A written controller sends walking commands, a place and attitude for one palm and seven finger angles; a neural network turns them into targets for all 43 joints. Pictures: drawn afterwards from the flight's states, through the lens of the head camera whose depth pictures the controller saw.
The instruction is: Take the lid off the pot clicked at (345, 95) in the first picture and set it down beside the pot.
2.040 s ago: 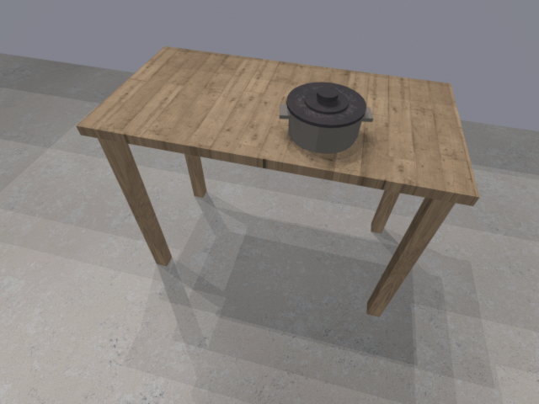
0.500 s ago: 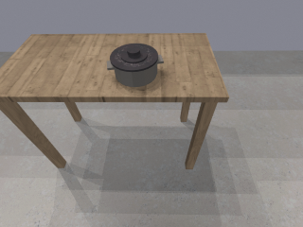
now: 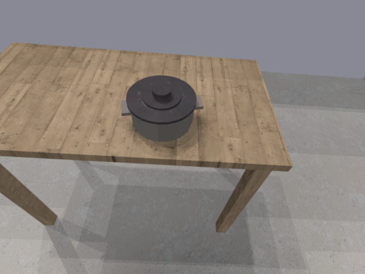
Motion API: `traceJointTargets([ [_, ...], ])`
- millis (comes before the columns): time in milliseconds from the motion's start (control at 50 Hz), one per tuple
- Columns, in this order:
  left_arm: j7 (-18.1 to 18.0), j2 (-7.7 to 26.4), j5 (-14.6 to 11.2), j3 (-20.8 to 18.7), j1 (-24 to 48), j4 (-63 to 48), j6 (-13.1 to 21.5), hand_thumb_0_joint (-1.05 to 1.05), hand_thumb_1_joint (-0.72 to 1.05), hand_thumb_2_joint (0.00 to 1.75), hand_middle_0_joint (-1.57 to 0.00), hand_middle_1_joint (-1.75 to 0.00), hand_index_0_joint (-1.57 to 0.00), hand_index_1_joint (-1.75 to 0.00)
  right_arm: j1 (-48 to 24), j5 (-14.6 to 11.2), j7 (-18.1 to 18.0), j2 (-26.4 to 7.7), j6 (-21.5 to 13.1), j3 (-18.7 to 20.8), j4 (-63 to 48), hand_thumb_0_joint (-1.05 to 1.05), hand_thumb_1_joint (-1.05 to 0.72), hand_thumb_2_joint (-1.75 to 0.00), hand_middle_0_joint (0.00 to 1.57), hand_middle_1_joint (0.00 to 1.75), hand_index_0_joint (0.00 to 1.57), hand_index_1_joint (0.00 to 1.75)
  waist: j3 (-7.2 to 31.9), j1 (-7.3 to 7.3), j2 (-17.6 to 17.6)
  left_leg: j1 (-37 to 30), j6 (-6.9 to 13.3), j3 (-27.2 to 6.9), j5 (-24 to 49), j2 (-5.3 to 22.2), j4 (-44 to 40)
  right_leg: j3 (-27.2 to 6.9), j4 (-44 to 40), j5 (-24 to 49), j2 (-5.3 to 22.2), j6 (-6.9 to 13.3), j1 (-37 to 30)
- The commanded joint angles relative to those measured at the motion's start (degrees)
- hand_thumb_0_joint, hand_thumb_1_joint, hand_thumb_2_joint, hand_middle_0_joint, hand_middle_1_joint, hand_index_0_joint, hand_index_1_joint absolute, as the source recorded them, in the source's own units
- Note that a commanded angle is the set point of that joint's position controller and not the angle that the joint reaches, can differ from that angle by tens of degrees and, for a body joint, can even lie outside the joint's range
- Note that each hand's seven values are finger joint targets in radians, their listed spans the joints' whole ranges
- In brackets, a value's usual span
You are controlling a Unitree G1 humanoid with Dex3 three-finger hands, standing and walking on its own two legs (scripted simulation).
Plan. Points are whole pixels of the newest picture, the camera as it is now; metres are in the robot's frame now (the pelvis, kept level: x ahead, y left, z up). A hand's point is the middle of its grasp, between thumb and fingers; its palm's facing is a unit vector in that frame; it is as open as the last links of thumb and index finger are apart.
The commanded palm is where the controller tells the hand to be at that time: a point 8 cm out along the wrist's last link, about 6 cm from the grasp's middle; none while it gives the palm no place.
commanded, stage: come to a stop and stand still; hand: left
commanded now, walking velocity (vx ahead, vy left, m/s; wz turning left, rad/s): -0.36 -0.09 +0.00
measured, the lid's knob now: (161, 90) +0.54 +0.10 +0.08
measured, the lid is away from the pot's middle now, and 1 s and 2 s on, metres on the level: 0.00 0.00 0.00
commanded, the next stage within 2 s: look again from close up in 1.42 s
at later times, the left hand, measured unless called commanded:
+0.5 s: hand out of the picture +0.11 +0.20 -0.18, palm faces +0.06 -0.98 -0.21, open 7.4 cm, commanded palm none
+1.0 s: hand out of the picture +0.03 +0.17 -0.17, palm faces -0.01 -0.98 -0.20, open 7.4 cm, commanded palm none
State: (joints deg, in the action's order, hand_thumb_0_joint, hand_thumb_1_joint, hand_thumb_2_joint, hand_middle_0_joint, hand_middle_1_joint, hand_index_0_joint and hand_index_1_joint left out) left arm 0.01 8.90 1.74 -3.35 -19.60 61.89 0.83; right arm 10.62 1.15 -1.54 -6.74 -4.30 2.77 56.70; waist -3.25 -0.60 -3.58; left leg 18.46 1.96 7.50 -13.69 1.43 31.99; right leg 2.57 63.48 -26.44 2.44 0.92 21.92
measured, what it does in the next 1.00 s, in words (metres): steps on the spot: right foot, then left foot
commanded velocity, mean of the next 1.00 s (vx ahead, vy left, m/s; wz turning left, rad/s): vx -0.08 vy -0.03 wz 0.00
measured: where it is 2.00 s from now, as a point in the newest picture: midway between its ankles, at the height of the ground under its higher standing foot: outside the picture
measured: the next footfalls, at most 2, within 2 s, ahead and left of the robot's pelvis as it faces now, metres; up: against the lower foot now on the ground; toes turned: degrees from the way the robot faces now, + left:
right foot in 0.16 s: +0.13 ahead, -0.15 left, +0.00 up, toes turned -3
left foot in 0.50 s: +0.09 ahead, +0.12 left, +0.00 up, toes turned +3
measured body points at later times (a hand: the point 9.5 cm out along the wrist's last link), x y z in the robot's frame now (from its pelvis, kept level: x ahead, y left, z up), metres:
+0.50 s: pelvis +0.05 +0.01 +0.00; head +0.09 +0.02 +0.44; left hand +0.11 +0.25 -0.16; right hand +0.13 -0.24 -0.14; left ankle +0.05 +0.11 -0.73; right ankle +0.09 -0.14 -0.73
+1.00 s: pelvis +0.03 +0.00 +0.00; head +0.04 +0.00 +0.45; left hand +0.03 +0.22 -0.16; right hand +0.04 -0.24 -0.15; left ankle +0.05 +0.11 -0.73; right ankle +0.00 -0.13 -0.73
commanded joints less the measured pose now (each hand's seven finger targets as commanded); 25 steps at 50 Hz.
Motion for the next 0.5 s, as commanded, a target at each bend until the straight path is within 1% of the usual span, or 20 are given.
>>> traceJointTargets([
  [0, 0.04, 0.24, -0.28, 0.00, -1.13, -4.58, 0.50, 0.00, 0.90, 0.90, -0.20, -0.30, -0.20, -0.30, 6.77, 0.49, -0.57, -8.33, 0.06, 0.26, 0.80, 0.00, -0.90, -0.90, 0.20, 0.30, 0.20, 0.30, 3.88, 0.33, 8.89, -6.27, 8.53, -12.06, 21.19, 15.08, -16.78, -0.91, -10.14, 3.08, 3.63, -1.63, 3.95],
  [20, -0.30, -0.34, -0.47, 0.45, -0.90, -4.35, 0.26, 0.00, 0.90, 0.90, -0.20, -0.30, -0.20, -0.30, 5.61, 0.47, -0.71, -8.47, 0.40, 0.00, 0.84, 0.00, -0.90, -0.90, 0.20, 0.30, 0.20, 0.30, 4.28, 0.16, 9.76, -5.37, 7.85, -9.49, 27.38, 13.92, -14.89, -0.22, -16.06, 4.10, 2.87, -2.11, 0.12],
  [40, -0.61, -0.34, -0.69, 0.80, -0.92, -4.28, 0.20, 0.00, 0.90, 0.90, -0.20, -0.30, -0.20, -0.30, 4.67, 0.37, -0.90, -8.19, 0.71, -0.33, 0.74, 0.00, -0.90, -0.90, 0.20, 0.30, 0.20, 0.30, 4.08, -0.13, 8.20, -3.95, 7.30, -9.15, 30.99, 13.09, -13.09, 0.50, -21.23, 6.44, 1.89, -2.22, -3.91],
  [80, -1.07, 0.91, -0.58, 1.00, -3.49, -2.92, 0.08, 0.00, 0.90, 0.90, -0.20, -0.30, -0.20, -0.30, 3.35, -0.09, -0.87, -9.30, 1.57, -0.22, 1.46, 0.00, -0.90, -0.90, 0.20, 0.30, 0.20, 0.30, 6.33, -1.20, 9.58, -6.01, 4.33, -6.52, 29.49, 10.48, -9.33, 2.21, -31.29, 16.32, 0.28, -2.65, -9.42],
  [100, -1.30, 3.27, -0.52, 0.71, -3.99, -2.96, 0.17, 0.00, 0.90, 0.90, -0.20, -0.30, -0.20, -0.30, 3.22, -0.41, -0.80, -9.07, 2.06, -0.14, 1.64, 0.00, -0.90, -0.90, 0.20, 0.30, 0.20, 0.30, 5.99, -1.51, 8.59, -5.35, 2.03, -6.06, 24.83, 8.85, -6.90, 1.29, -36.93, 22.14, 0.96, -2.63, -12.03],
  [120, -1.68, 6.88, -0.27, 0.23, -3.07, -3.47, 0.47, 0.00, 0.90, 0.90, -0.20, -0.30, -0.20, -0.30, 3.78, -0.68, -0.73, -7.80, 2.51, 0.06, 1.50, 0.00, -0.90, -0.90, 0.20, 0.30, 0.20, 0.30, 5.13, -0.85, 4.68, -3.11, -0.55, -5.51, 16.73, 5.91, -4.50, -5.10, -37.28, 35.89, 4.43, -1.23, -13.22],
  [140, -1.77, 10.01, -0.12, 0.07, -1.14, -4.45, 0.62, 0.00, 0.90, 0.90, -0.20, -0.30, -0.20, -0.30, 4.89, -1.00, -0.38, -6.77, 3.15, 0.02, 1.18, 0.00, -0.90, -0.90, 0.20, 0.30, 0.20, 0.30, 4.19, 0.18, 1.41, -0.63, -2.01, -5.24, 7.91, 3.73, -3.88, -8.47, -35.49, 47.71, 9.28, 1.32, -13.26],
  [160, -1.71, 10.97, -0.22, -0.16, -0.21, -4.90, 0.25, 0.00, 0.90, 0.90, -0.20, -0.30, -0.20, -0.30, 5.24, -0.79, -0.22, -6.93, 3.85, 0.40, 1.20, 0.00, -0.90, -0.90, 0.20, 0.30, 0.20, 0.30, 2.63, 0.68, 3.02, -1.28, -2.62, -4.35, 5.25, 1.73, -2.25, -8.66, -34.10, 53.42, 11.71, 2.96, -10.72],
  [180, -1.91, 12.26, -0.31, -0.71, -0.47, -4.84, 0.22, 0.00, 0.90, 0.90, -0.20, -0.30, -0.20, -0.30, 5.82, -0.72, -0.35, -6.62, 4.66, 0.77, 1.52, 0.00, -0.90, -0.90, 0.20, 0.30, 0.20, 0.30, 6.23, 0.52, -2.87, -1.68, -3.44, -2.82, 3.41, 1.00, 3.40, -11.41, -34.49, 60.22, 13.48, 4.74, -13.18],
  [200, -2.26, 12.99, -0.39, -1.06, -0.80, -4.57, 0.09, 0.00, 0.90, 0.90, -0.20, -0.30, -0.20, -0.30, 5.77, -0.73, -0.43, -6.74, 5.23, 1.09, 1.32, 0.00, -0.90, -0.90, 0.20, 0.30, 0.20, 0.30, 7.63, -0.38, -8.50, 1.17, -4.10, -2.09, -8.88, -0.57, 10.24, -13.23, -35.85, 69.06, 16.63, 7.52, -16.37],
  [220, -2.72, 12.81, -0.32, -1.36, -1.19, -4.73, -0.11, 0.00, 0.90, 0.90, -0.20, -0.30, -0.20, -0.30, 4.51, -0.66, -0.62, -7.09, 5.59, 1.42, 0.73, 0.00, -0.90, -0.90, 0.20, 0.30, 0.20, 0.30, 7.99, -1.77, -11.69, 5.47, -4.22, -3.86, -20.09, -1.19, 17.56, -14.95, -36.23, 76.09, 18.71, 10.46, -19.47],
  [240, -3.04, 13.00, -0.27, -1.58, -1.33, -4.70, -0.41, 0.00, 0.90, 0.90, -0.20, -0.30, -0.20, -0.30, 3.57, -0.85, -0.92, -7.45, 5.72, 1.70, 0.28, 0.00, -0.90, -0.90, 0.20, 0.30, 0.20, 0.30, 8.93, -2.42, -11.24, 8.02, -4.05, -6.06, -22.97, -1.51, 23.45, -15.43, -35.78, 78.75, 20.08, 12.83, -21.95],
  [280, -3.45, 12.65, -0.02, -2.12, 0.97, -6.17, -0.98, 0.00, 0.90, 0.90, -0.20, -0.30, -0.20, -0.30, 1.27, -1.03, -0.92, -7.75, 6.01, 1.86, -0.44, 0.00, -0.90, -0.90, 0.20, 0.30, 0.20, 0.30, 7.94, -2.21, -6.76, 11.55, -4.42, -8.61, -21.61, -1.60, 29.40, -13.51, -35.89, 73.69, 18.94, 13.49, -22.84],
  [320, -3.63, 12.39, 0.21, -2.34, 3.92, -7.90, -1.44, 0.00, 0.90, 0.90, -0.20, -0.30, -0.20, -0.30, 1.00, -0.95, -0.53, -7.07, 6.43, 1.72, -1.02, 0.00, -0.90, -0.90, 0.20, 0.30, 0.20, 0.30, 7.70, -1.30, -6.24, 9.42, -4.70, -8.88, -19.40, -1.25, 27.48, -11.57, -37.20, 64.77, 17.69, 12.69, -18.98],
  [360, -3.52, 12.31, 0.37, -2.42, 6.76, -9.42, -1.76, 0.00, 0.90, 0.90, -0.20, -0.30, -0.20, -0.30, 2.50, -0.92, -0.18, -6.32, 6.41, 1.67, -1.19, 0.00, -0.90, -0.90, 0.20, 0.30, 0.20, 0.30, 7.63, 0.00, -7.77, 4.93, -4.41, -8.15, -16.93, -0.76, 21.64, -10.08, -37.77, 56.92, 16.45, 11.45, -13.96],
  [400, -3.15, 12.35, 0.39, -2.34, 8.12, -10.06, -2.02, 0.00, 0.90, 0.90, -0.20, -0.30, -0.20, -0.30, 5.19, -0.90, -0.08, -6.01, 6.06, 1.61, -0.84, 0.00, -0.90, -0.90, 0.20, 0.30, 0.20, 0.30, 7.40, 1.50, -6.74, 0.09, -4.36, -5.45, -10.42, -1.65, 9.77, -8.66, -36.02, 49.70, 13.90, 8.98, -11.52],
  [420, -3.09, 12.13, -0.06, -2.35, 8.53, -10.09, -2.16, 0.00, 0.90, 0.90, -0.20, -0.30, -0.20, -0.30, 7.70, -0.80, -0.02, -6.01, 5.68, 1.39, -0.19, 0.00, -0.90, -0.90, 0.20, 0.30, 0.20, 0.30, 8.28, 2.63, -7.00, -4.97, -4.23, -4.72, -2.73, -1.61, 0.92, -7.64, -33.93, 43.75, 12.00, 6.67, -9.95],
  [440, -2.89, 11.00, -0.48, -2.02, 7.98, -9.77, -2.37, 0.00, 0.90, 0.90, -0.20, -0.30, -0.20, -0.30, 8.98, -0.69, 0.16, -6.70, 5.04, 1.43, 0.44, 0.00, -0.90, -0.90, 0.20, 0.30, 0.20, 0.30, 9.14, 3.01, -3.62, -10.89, -3.95, -5.09, 5.23, -0.54, -6.26, -5.87, -31.21, 32.63, 8.96, 3.61, -6.69],
  [460, -2.63, 7.52, -0.89, -1.42, 6.01, -10.45, -2.84, 0.00, 0.90, 0.90, -0.20, -0.30, -0.20, -0.30, 8.15, -0.11, 0.22, -10.85, 4.40, 1.82, -0.50, 0.00, -0.90, -0.90, 0.20, 0.30, 0.20, 0.30, 7.14, 2.33, 9.86, -12.56, -0.82, -16.50, 12.79, 8.94, -11.86, -2.67, -25.14, 12.23, 3.15, -0.26, 1.00],
  [480, -2.72, 5.36, -1.00, -0.77, 5.89, -11.03, -3.08, 0.00, 0.90, 0.90, -0.20, -0.30, -0.20, -0.30, 5.86, 0.48, 0.21, -14.17, 4.35, 1.91, -2.58, 0.00, -0.90, -0.90, 0.20, 0.30, 0.20, 0.30, 4.34, 2.13, 20.73, -5.63, 5.17, -28.24, 17.87, 19.22, -17.19, -1.01, -17.21, -6.38, -1.80, -2.86, 3.13],
])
